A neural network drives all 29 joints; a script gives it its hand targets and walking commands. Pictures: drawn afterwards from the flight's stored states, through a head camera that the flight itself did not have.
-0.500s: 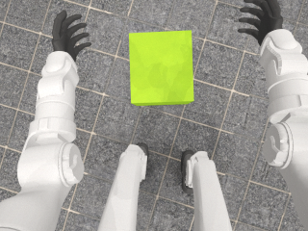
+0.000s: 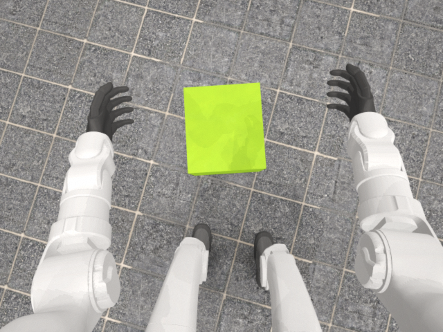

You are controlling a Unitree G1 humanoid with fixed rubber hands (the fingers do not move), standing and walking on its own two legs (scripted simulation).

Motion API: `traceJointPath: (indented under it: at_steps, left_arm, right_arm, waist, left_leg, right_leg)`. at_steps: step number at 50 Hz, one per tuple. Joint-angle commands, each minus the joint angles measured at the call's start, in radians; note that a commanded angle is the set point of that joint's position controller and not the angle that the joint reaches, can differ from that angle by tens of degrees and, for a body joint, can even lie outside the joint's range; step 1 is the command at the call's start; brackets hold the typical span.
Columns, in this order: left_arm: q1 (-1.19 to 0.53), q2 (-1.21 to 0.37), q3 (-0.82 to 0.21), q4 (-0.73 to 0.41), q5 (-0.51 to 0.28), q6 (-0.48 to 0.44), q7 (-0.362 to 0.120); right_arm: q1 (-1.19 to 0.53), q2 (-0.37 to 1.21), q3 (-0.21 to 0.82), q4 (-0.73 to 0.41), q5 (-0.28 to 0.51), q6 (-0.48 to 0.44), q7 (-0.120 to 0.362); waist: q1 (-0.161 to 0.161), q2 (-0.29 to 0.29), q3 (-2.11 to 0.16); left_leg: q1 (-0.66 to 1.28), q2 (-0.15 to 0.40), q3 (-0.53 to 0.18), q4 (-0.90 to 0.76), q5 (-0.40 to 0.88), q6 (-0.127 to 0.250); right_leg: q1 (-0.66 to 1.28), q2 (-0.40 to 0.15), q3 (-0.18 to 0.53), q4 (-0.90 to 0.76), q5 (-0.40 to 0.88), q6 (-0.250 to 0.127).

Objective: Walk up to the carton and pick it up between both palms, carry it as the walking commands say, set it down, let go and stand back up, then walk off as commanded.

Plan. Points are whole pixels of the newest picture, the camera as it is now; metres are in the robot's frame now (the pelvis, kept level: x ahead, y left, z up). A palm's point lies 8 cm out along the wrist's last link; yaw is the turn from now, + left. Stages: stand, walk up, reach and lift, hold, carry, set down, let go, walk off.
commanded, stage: let go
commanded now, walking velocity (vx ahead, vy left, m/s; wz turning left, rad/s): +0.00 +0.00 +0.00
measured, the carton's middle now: (224, 133) +0.51 +0.04 -0.59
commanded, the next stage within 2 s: stand in 1.06 s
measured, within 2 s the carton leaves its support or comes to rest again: neither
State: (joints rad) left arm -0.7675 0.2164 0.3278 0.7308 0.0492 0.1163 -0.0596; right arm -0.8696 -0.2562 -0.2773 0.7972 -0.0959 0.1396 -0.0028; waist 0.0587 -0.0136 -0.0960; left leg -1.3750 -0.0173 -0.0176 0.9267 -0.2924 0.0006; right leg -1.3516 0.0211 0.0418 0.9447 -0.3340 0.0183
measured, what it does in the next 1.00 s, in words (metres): rises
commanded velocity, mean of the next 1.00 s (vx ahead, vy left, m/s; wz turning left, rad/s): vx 0.00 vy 0.00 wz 0.00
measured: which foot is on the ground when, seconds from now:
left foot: down 0.00-1.00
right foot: down 0.00-1.00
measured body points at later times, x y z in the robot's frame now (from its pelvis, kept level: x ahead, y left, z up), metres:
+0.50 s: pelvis +0.05 -0.01 +0.08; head +0.14 -0.01 +0.52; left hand +0.26 +0.23 -0.01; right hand +0.29 -0.23 -0.01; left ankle +0.04 +0.12 -0.65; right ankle +0.02 -0.13 -0.65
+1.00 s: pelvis +0.05 +0.00 +0.09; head +0.06 +0.01 +0.54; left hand +0.22 +0.23 +0.01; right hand +0.23 -0.23 +0.02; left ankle +0.04 +0.12 -0.65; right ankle +0.03 -0.13 -0.65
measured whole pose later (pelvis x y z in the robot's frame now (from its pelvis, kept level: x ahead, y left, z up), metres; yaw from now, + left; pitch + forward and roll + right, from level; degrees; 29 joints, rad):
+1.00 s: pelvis +0.05 +0.00 +0.09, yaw +0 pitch -5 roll +0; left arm 0.20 0.21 0.03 0.40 0.03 0.18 -0.06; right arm 0.22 -0.21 -0.05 0.43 -0.02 0.13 0.07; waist 0.02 -0.02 0.11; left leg -0.10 -0.02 -0.03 0.47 -0.27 0.00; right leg -0.07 0.01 0.04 0.46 -0.30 0.00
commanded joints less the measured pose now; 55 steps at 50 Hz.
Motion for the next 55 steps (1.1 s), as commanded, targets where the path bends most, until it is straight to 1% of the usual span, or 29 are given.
traceJointPath:
  at_steps: [1, 7, 10, 11, 13, 15, 18, 19, 21, 23, 24, 26, 27, 31, 32, 35, 36, 38, 39, 42, 47, 48, 49, 50, 51, 52, 53, 54, 55]
  left_arm:
    - [0.053, 0.144, -0.03, -0.204, -0.003, -0.027, -0.016]
    - [0.25, 0.116, -0.122, -0.251, -0.046, -0.042, -0.047]
    - [0.411, 0.093, -0.157, -0.221, -0.043, -0.062, -0.041]
    - [0.397, 0.087, -0.165, -0.2, -0.048, -0.069, -0.038]
    - [0.52, 0.078, -0.192, -0.242, -0.055, -0.084, -0.032]
    - [0.585, 0.088, -0.197, -0.255, -0.058, -0.097, -0.022]
    - [0.662, 0.065, -0.228, -0.27, -0.071, -0.112, -0.013]
    - [0.704, 0.072, -0.214, -0.274, -0.064, -0.115, -0.009]
    - [0.745, 0.075, -0.224, -0.33, -0.075, -0.12, -0.006]
    - [0.818, 0.073, -0.226, -0.332, -0.066, -0.117, -0.007]
    - [0.862, 0.075, -0.246, -0.341, -0.067, -0.116, -0.007]
    - [0.91, 0.086, -0.234, -0.35, -0.07, -0.11, -0.007]
    - [0.906, 0.074, -0.251, -0.355, -0.071, -0.108, -0.012]
    - [0.916, 0.099, -0.249, -0.392, -0.051, -0.085, -0.012]
    - [0.94, 0.069, -0.281, -0.368, -0.056, -0.075, -0.014]
    - [0.922, 0.083, -0.274, -0.387, -0.039, -0.044, -0.018]
    - [0.938, 0.103, -0.258, -0.387, -0.03, -0.032, -0.016]
    - [0.924, 0.105, -0.275, -0.397, -0.035, -0.018, -0.016]
    - [0.934, 0.1, -0.258, -0.391, -0.024, -0.008, -0.016]
    - [0.925, 0.091, -0.271, -0.411, -0.024, 0.013, -0.019]
    - [0.953, 0.084, -0.266, -0.411, -0.017, 0.041, -0.003]
    - [0.945, 0.093, -0.257, -0.432, -0.015, 0.045, 0.002]
    - [0.931, 0.084, -0.264, -0.445, -0.015, 0.053, 0.007]
    - [0.918, 0.083, -0.264, -0.448, -0.014, 0.059, 0.01]
    - [0.921, 0.087, -0.265, -0.445, -0.026, 0.065, 0.017]
    - [0.928, 0.075, -0.266, -0.452, -0.023, 0.07, 0.023]
    - [0.946, 0.171, -0.253, -0.32, -0.005, -0.011, 0.048]
    - [1.001, 0.156, -0.261, -0.27, 0.015, -0.076, 0.073]
    - [1.026, 0.15, -0.267, -0.247, 0.019, -0.113, 0.083]
  right_arm:
    - [-0.03, -0.093, 0.005, -0.224, 0.016, -0.025, -0.015]
    - [0.234, -0.045, 0.055, -0.26, 0.039, -0.057, -0.007]
    - [0.381, -0.033, 0.069, -0.266, 0.048, -0.078, 0.0]
    - [0.376, -0.025, 0.075, -0.243, 0.058, -0.085, 0.004]
    - [0.54, -0.014, 0.087, -0.256, 0.045, -0.098, 0.008]
    - [0.596, -0.018, 0.111, -0.279, 0.059, -0.11, 0.01]
    - [0.67, -0.027, 0.129, -0.316, 0.074, -0.135, 0.014]
    - [0.717, -0.017, 0.133, -0.305, 0.065, -0.137, 0.016]
    - [0.768, -0.027, 0.15, -0.348, 0.074, -0.145, 0.015]
    - [0.838, -0.016, 0.165, -0.358, 0.071, -0.146, 0.018]
    - [0.898, -0.009, 0.17, -0.37, 0.07, -0.146, 0.023]
    - [0.951, -0.023, 0.168, -0.382, 0.07, -0.145, 0.026]
    - [0.931, -0.028, 0.174, -0.408, 0.064, -0.141, 0.028]
    - [0.993, -0.017, 0.192, -0.448, 0.077, -0.119, 0.045]
    - [1.012, 0.002, 0.21, -0.446, 0.07, -0.109, 0.051]
    - [1.024, -0.008, 0.205, -0.452, 0.068, -0.074, 0.063]
    - [1.007, -0.021, 0.196, -0.452, 0.063, -0.06, 0.065]
    - [1.03, -0.011, 0.211, -0.47, 0.074, -0.049, 0.071]
    - [0.998, -0.03, 0.197, -0.477, 0.069, -0.044, 0.075]
    - [1.043, -0.026, 0.197, -0.464, 0.068, -0.024, 0.077]
    - [1.051, -0.032, 0.199, -0.466, 0.077, -0.024, 0.074]
    - [1.067, -0.044, 0.184, -0.46, 0.07, -0.027, 0.071]
    - [1.065, -0.046, 0.19, -0.456, 0.074, -0.032, 0.07]
    - [1.08, -0.044, 0.187, -0.447, 0.076, -0.034, 0.066]
    - [1.075, -0.03, 0.204, -0.455, 0.078, -0.038, 0.063]
    - [1.07, -0.045, 0.197, -0.46, 0.075, -0.04, 0.061]
    - [1.17, -0.109, 0.177, -0.325, 0.027, -0.078, 0.022]
    - [1.169, -0.163, 0.185, -0.269, 0.037, -0.121, 0.0]
    - [1.149, -0.155, 0.184, -0.268, 0.03, -0.149, -0.004]
  waist:
    - [0.037, -0.01, -1.026]
    - [-0.002, -0.017, -0.717]
    - [-0.001, 0.022, -0.611]
    - [0.002, 0.032, -0.523]
    - [-0.013, 0.024, -0.498]
    - [0.0, 0.015, -0.454]
    - [-0.014, 0.024, -0.345]
    - [-0.001, 0.02, -0.309]
    - [-0.015, 0.029, -0.301]
    - [-0.006, 0.016, -0.23]
    - [-0.031, 0.004, -0.221]
    - [-0.036, -0.01, -0.172]
    - [-0.028, -0.031, -0.128]
    - [-0.034, -0.02, -0.018]
    - [-0.04, -0.062, 0.024]
    - [-0.046, -0.017, 0.116]
    - [-0.032, -0.01, 0.116]
    - [-0.052, -0.01, 0.148]
    - [-0.03, 0.004, 0.15]
    - [-0.055, 0.003, 0.158]
    - [-0.033, 0.034, 0.149]
    - [-0.05, 0.023, 0.142]
    - [-0.037, 0.039, 0.107]
    - [-0.053, 0.041, 0.137]
    - [-0.046, 0.001, 0.103]
    - [-0.045, 0.029, 0.103]
    - [-0.084, -0.135, 0.154]
    - [-0.044, -0.063, 0.186]
    - [-0.047, -0.057, 0.212]
  left_leg:
    - [0.749, -0.037, 0.021, -0.011, 0.678, -0.021]
    - [0.813, -0.016, -0.02, -0.122, 0.556, -0.019]
    - [0.889, -0.006, -0.027, -0.16, 0.529, -0.026]
    - [0.865, -0.006, -0.028, -0.187, 0.464, -0.026]
    - [0.929, 0.0, -0.029, -0.223, 0.48, -0.025]
    - [0.97, 0.0, -0.032, -0.262, 0.476, -0.024]
    - [1.02, -0.006, -0.024, -0.318, 0.455, -0.024]
    - [1.041, -0.004, -0.02, -0.327, 0.463, -0.02]
    - [1.084, -0.018, -0.001, -0.354, 0.433, -0.027]
    - [1.106, -0.022, 0.002, -0.393, 0.401, -0.019]
    - [1.161, -0.016, 0.0, -0.413, 0.402, -0.017]
    - [1.179, -0.032, 0.009, -0.436, 0.384, -0.018]
    - [1.178, -0.03, 0.008, -0.458, 0.341, -0.02]
    - [1.249, -0.031, 0.022, -0.5, 0.261, -0.015]
    - [1.26, -0.035, 0.021, -0.504, 0.24, -0.009]
    - [1.285, -0.036, 0.033, -0.516, 0.164, -0.007]
    - [1.311, -0.039, 0.029, -0.512, 0.175, -0.012]
    - [1.332, -0.043, 0.032, -0.52, 0.165, -0.007]
    - [1.32, -0.049, 0.029, -0.515, 0.166, -0.012]
    - [1.33, -0.05, 0.031, -0.523, 0.168, -0.013]
    - [1.32, -0.035, 0.018, -0.524, 0.24, -0.016]
    - [1.328, -0.038, 0.022, -0.516, 0.264, -0.023]
    - [1.336, -0.035, 0.02, -0.513, 0.276, -0.028]
    - [1.315, -0.035, 0.027, -0.516, 0.272, -0.028]
    - [1.336, -0.027, 0.02, -0.517, 0.281, -0.028]
    - [1.319, -0.021, 0.019, -0.511, 0.294, -0.035]
    - [1.083, 0.076, -0.065, -0.564, 0.0, -0.045]
    - [1.055, 0.086, -0.077, -0.577, -0.16, -0.066]
    - [0.992, 0.083, -0.09, -0.579, -0.189, -0.065]
  right_leg:
    - [0.55, 0.05, -0.034, -0.048, 0.559, 0.015]
    - [0.563, 0.047, -0.041, -0.161, 0.402, 0.003]
    - [0.599, 0.049, -0.031, -0.215, 0.348, 0.0]
    - [0.595, 0.045, -0.029, -0.228, 0.296, -0.002]
    - [0.695, 0.037, -0.022, -0.265, 0.324, -0.003]
    - [0.769, 0.035, -0.023, -0.296, 0.32, -0.003]
    - [0.824, 0.029, -0.019, -0.353, 0.317, 0.0]
    - [0.846, 0.023, -0.014, -0.368, 0.315, 0.0]
    - [0.943, 0.022, -0.008, -0.402, 0.333, -0.003]
    - [0.992, 0.013, -0.007, -0.44, 0.322, -0.001]
    - [1.006, 0.015, -0.015, -0.457, 0.336, 0.003]
    - [1.066, 0.012, -0.009, -0.49, 0.352, 0.001]
    - [1.092, 0.008, -0.021, -0.507, 0.319, -0.001]
    - [1.131, 0.007, -0.022, -0.572, 0.26, -0.004]
    - [1.128, 0.001, -0.026, -0.587, 0.249, -0.009]
    - [1.117, -0.004, -0.029, -0.605, 0.161, -0.016]
    - [1.127, -0.006, -0.032, -0.605, 0.16, -0.017]
    - [1.123, -0.002, -0.039, -0.602, 0.17, -0.015]
    - [1.153, -0.003, -0.032, -0.599, 0.162, -0.02]
    - [1.167, 0.007, -0.033, -0.594, 0.184, -0.016]
    - [1.215, 0.02, -0.035, -0.556, 0.252, -0.016]
    - [1.219, 0.026, -0.037, -0.56, 0.269, -0.015]
    - [1.246, 0.027, -0.033, -0.552, 0.276, -0.014]
    - [1.233, 0.027, -0.029, -0.557, 0.286, -0.019]
    - [1.234, 0.035, -0.044, -0.545, 0.291, -0.015]
    - [1.245, 0.032, -0.039, -0.544, 0.293, -0.014]
    - [1.191, -0.084, -0.039, -0.551, -0.042, 0.034]
    - [1.12, -0.108, 0.015, -0.563, -0.198, 0.041]
    - [1.099, -0.127, 0.047, -0.575, -0.257, 0.035]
